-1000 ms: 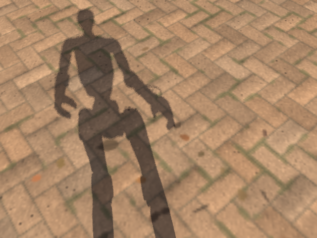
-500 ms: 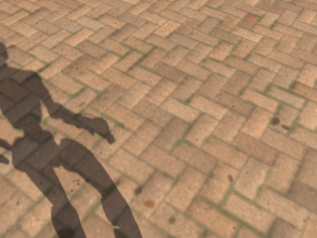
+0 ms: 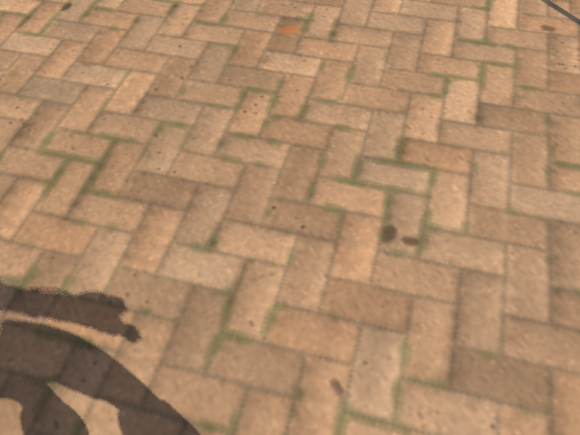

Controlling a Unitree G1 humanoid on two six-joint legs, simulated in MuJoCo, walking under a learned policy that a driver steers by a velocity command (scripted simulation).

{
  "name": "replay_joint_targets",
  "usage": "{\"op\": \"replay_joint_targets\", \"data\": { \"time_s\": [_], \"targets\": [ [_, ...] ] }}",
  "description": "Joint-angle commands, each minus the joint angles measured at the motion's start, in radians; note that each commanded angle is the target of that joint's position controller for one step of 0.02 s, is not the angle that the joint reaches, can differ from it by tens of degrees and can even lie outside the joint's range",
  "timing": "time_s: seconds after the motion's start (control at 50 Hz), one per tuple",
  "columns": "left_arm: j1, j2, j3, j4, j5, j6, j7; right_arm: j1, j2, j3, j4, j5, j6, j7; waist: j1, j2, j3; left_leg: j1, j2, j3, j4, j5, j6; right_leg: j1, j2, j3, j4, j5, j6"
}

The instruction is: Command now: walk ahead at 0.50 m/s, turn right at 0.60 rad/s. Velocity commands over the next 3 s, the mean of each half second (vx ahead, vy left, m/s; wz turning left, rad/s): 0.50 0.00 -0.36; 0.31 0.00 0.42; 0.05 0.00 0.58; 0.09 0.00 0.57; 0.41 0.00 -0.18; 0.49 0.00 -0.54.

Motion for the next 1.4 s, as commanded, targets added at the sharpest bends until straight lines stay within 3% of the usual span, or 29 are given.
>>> {"op": "replay_joint_targets", "data": {
  "time_s": [0.02, 0.18, 0.26, 0.3, 0.34, 0.36, 0.38, 0.4, 0.42, 0.46, 0.52, 0.62, 0.74, 0.78, 0.8, 0.82, 0.84, 0.88, 0.94, 1.02, 1.1, 1.2, 1.22, 1.24, 1.26, 1.28, 1.32, 1.34, 1.4],
  "targets": [
    [0.011, 0.122, 0.033, -0.07, 0.015, -0.024, 0.014, -0.01, -0.132, -0.034, -0.088, -0.02, -0.019, -0.001, -0.004, -0.071, -0.13, -0.25, 0.062, -0.067, -0.066, 0.095, -0.014, 0.277, -0.258, 0.4, -0.29, 0.143, -0.207],
    [0.113, 0.167, 0.045, 0.003, -0.001, -0.017, 0.05, -0.245, -0.044, -0.002, -0.148, -0.02, -0.001, 0.011, 0.071, -0.08, -0.053, -0.128, -0.035, -0.024, -0.56, 0.48, -0.074, 0.09, -0.157, 0.258, -0.288, 0.122, -0.133],
    [0.163, 0.151, 0.042, 0.04, -0.01, -0.009, 0.054, -0.277, -0.083, -0.016, -0.165, -0.006, -0.014, 0.025, 0.077, -0.103, -0.057, -0.103, -0.046, -0.065, -0.662, 0.462, -0.043, 0.197, -0.207, 0.353, -0.196, 0.058, -0.111],
    [0.168, 0.14, 0.039, 0.057, -0.001, -0.004, 0.056, -0.229, -0.095, -0.022, -0.149, -0.008, -0.02, 0.031, 0.062, -0.136, -0.062, -0.086, -0.034, -0.048, -0.666, 0.396, -0.007, 0.27, -0.247, 0.367, -0.15, 0.123, -0.1],
    [0.16, 0.116, 0.03, 0.061, 0.005, 0.0, 0.05, -0.102, -0.123, -0.041, -0.113, -0.019, -0.024, 0.024, -0.001, -0.137, -0.116, 0.088, -0.059, 0.005, -0.711, 0.354, 0.054, 0.292, -0.199, 0.321, -0.002, 0.357, -0.066],
    [0.168, 0.08, 0.012, 0.049, 0.018, 0.001, 0.048, 0.034, -0.16, -0.051, -0.098, -0.031, -0.027, 0.021, -0.057, -0.075, -0.253, 0.323, 0.049, -0.108, -0.672, 0.388, 0.119, 0.212, -0.15, 0.264, 0.233, 0.309, -0.032],
    [0.315, 0.033, -0.003, 0.052, -0.004, -0.01, 0.047, 0.153, -0.253, -0.079, -0.064, -0.038, -0.018, 0.023, -0.031, 0.206, -0.406, 0.68, 0.249, -0.539, -0.733, 0.215, 0.307, -0.119, 0.001, 0.145, 0.607, -0.015, 0.062],
    [0.305, 0.073, -0.005, 0.055, 0.0, -0.021, 0.046, 0.181, -0.192, -0.066, -0.042, 0.001, -0.012, 0.038, -0.042, 0.268, -0.384, 0.724, 0.302, -0.819, -0.894, -0.055, 0.338, -0.31, 0.005, 0.155, 0.735, -0.381, 0.079],
    [0.171, 0.143, 0.012, 0.035, -0.007, -0.028, 0.043, 0.12, -0.13, -0.047, -0.058, 0.015, -0.008, 0.037, -0.06, 0.143, -0.224, 0.607, 0.278, -0.738, -0.915, -0.149, 0.293, -0.391, -0.059, 0.163, 0.779, -0.316, 0.072],
    [0.015, 0.128, 0.008, -0.007, 0.016, -0.048, 0.042, 0.04, -0.106, -0.035, -0.077, -0.007, 0.008, 0.032, -0.042, 0.017, -0.067, 0.37, 0.195, -0.538, -0.939, 0.032, 0.263, -0.38, -0.116, 0.112, 0.684, -0.207, 0.068],
    [0.037, 0.081, 0.004, -0.005, 0.033, -0.06, 0.038, 0.038, -0.082, -0.025, -0.081, -0.01, 0.01, 0.02, 0.005, 0.075, -0.085, 0.28, 0.11, -0.403, -0.966, 0.264, 0.249, -0.266, -0.147, 0.093, 0.497, -0.144, 0.089],
    [-0.115, 0.025, -0.024, -0.034, 0.03, -0.067, 0.029, 0.095, -0.142, -0.047, -0.059, 0.01, 0.026, -0.009, -0.034, 0.073, -0.073, 0.168, 0.068, -0.286, -0.974, 0.367, 0.235, -0.151, -0.104, 0.054, 0.153, 0.069, 0.142],
    [-0.189, 0.072, -0.003, -0.045, 0.023, -0.076, 0.02, 0.165, -0.146, -0.058, -0.046, 0.016, 0.077, -0.036, -0.03, 0.1, -0.106, 0.201, 0.046, -0.343, -0.8, 0.527, 0.15, 0.017, -0.025, 0.085, -0.045, 0.184, 0.132],
    [-0.111, 0.1, 0.012, -0.025, 0.03, -0.079, 0.026, 0.109, -0.121, -0.054, -0.078, 0.016, 0.082, -0.042, 0.034, 0.095, -0.139, 0.17, -0.003, -0.346, -0.68, 0.495, 0.094, 0.168, -0.068, 0.088, -0.143, 0.279, 0.09],
    [-0.023, 0.152, 0.025, -0.019, 0.045, -0.079, 0.038, 0.099, -0.075, -0.041, -0.105, 0.002, 0.077, -0.039, 0.068, 0.024, -0.235, 0.088, -0.053, -0.302, -0.499, 0.362, 0.054, 0.358, -0.206, 0.18, -0.118, 0.43, 0.034],
    [0.025, 0.197, 0.03, -0.023, 0.058, -0.059, 0.049, 0.254, 0.004, -0.019, -0.102, -0.017, 0.074, -0.036, 0.013, -0.225, -0.361, -0.12, -0.165, -0.192, -0.222, -0.259, -0.005, 0.619, -0.462, 0.414, -0.029, 0.794, -0.097],
    [0.059, 0.183, 0.034, 0.002, 0.031, -0.033, 0.04, 0.357, -0.061, -0.02, -0.102, 0.007, 0.077, -0.034, 0.006, -0.327, -0.449, -0.237, -0.125, -0.13, -0.025, -0.36, -0.027, 0.656, -0.582, 0.61, -0.053, 0.635, -0.205],
    [-0.039, 0.079, 0.006, -0.019, 0.026, -0.014, 0.041, 0.208, -0.146, -0.054, -0.1, 0.015, 0.109, -0.047, 0.03, -0.138, -0.263, -0.305, -0.062, -0.097, 0.076, -0.198, -0.073, 0.466, -0.439, 0.412, -0.122, 0.398, -0.135],
    [-0.144, 0.086, 0.004, -0.003, 0.044, 0.0, 0.041, 0.169, -0.101, -0.055, -0.125, 0.007, 0.152, -0.051, -0.019, -0.163, -0.148, -0.185, -0.02, -0.047, 0.011, -0.089, -0.099, 0.192, -0.335, 0.202, -0.208, 0.365, -0.119],
    [-0.156, 0.109, 0.018, 0.03, 0.037, 0.0, 0.051, 0.11, -0.057, -0.04, -0.166, -0.001, 0.155, -0.039, -0.012, -0.153, -0.169, -0.114, 0.004, -0.018, -0.171, 0.007, -0.092, 0.178, -0.352, 0.101, -0.238, 0.398, -0.152],
    [-0.166, 0.149, 0.032, 0.049, 0.024, 0.015, 0.049, 0.045, -0.074, -0.037, -0.203, 0.0, 0.159, -0.015, 0.002, -0.149, -0.176, -0.015, 0.01, 0.013, -0.337, 0.084, -0.058, 0.169, -0.378, 0.044, -0.242, 0.327, -0.145],
    [-0.144, 0.176, 0.04, 0.086, -0.012, 0.025, 0.042, 0.043, -0.103, -0.053, -0.22, -0.004, 0.165, 0.006, -0.021, -0.128, -0.154, 0.132, -0.037, 0.068, -0.632, 0.189, 0.024, 0.18, -0.372, -0.01, -0.115, 0.184, -0.055],
    [-0.093, 0.145, 0.034, 0.11, -0.008, 0.027, 0.041, 0.068, -0.133, -0.065, -0.213, -0.008, 0.163, 0.0, -0.022, -0.072, -0.156, 0.222, -0.039, 0.03, -0.715, 0.289, 0.058, 0.124, -0.328, -0.057, -0.023, 0.082, 0.007],
    [-0.055, 0.088, 0.018, 0.105, 0.03, 0.029, 0.036, 0.087, -0.241, -0.093, -0.229, -0.01, 0.159, -0.018, 0.007, 0.196, -0.16, 0.356, 0.167, -0.252, -0.79, 0.626, 0.14, -0.065, -0.21, -0.169, 0.253, -0.192, 0.11],
    [-0.128, 0.089, 0.013, 0.051, 0.048, 0.03, 0.046, 0.071, -0.295, -0.095, -0.262, -0.034, 0.145, -0.016, -0.025, 0.316, -0.156, 0.36, 0.338, -0.52, -0.828, 0.711, 0.342, -0.287, -0.067, -0.09, 0.481, -0.495, 0.165],
    [-0.173, 0.135, 0.028, 0.051, 0.034, 0.032, 0.051, 0.085, -0.241, -0.083, -0.256, -0.045, 0.125, -0.009, -0.065, 0.191, -0.188, 0.332, 0.304, -0.481, -0.848, 0.645, 0.362, -0.296, -0.085, 0.03, 0.61, -0.483, 0.159],
    [-0.131, 0.137, 0.037, 0.079, 0.016, 0.041, 0.06, -0.006, -0.19, -0.07, -0.256, -0.02, 0.108, -0.013, -0.005, 0.099, -0.16, 0.3, 0.198, -0.342, -0.829, 0.539, 0.253, -0.294, -0.116, 0.064, 0.606, -0.329, 0.147],
    [-0.126, 0.146, 0.041, 0.085, 0.024, 0.044, 0.065, -0.041, -0.174, -0.062, -0.263, -0.007, 0.112, -0.02, 0.006, 0.106, -0.156, 0.283, 0.18, -0.318, -0.824, 0.55, 0.231, -0.28, -0.118, 0.067, 0.584, -0.28, 0.156],
    [-0.105, 0.12, 0.035, 0.094, 0.018, 0.039, 0.058, -0.047, -0.167, -0.056, -0.274, -0.015, 0.121, -0.032, 0.02, 0.109, -0.188, 0.26, 0.136, -0.289, -0.816, 0.599, 0.23, -0.202, -0.084, 0.057, 0.523, -0.202, 0.178]
  ]
}}
Next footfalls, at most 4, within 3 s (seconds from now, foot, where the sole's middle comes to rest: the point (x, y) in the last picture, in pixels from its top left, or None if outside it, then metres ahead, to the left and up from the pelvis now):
0.34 left None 0.40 0.12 -0.77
0.80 right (364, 355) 0.61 -0.13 -0.77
1.22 left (256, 379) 0.56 0.13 -0.77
1.68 right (343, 339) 0.66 -0.08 -0.77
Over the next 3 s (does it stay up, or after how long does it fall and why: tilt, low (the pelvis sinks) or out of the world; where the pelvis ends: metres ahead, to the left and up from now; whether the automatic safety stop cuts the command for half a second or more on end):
stays up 0.94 0.30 0.01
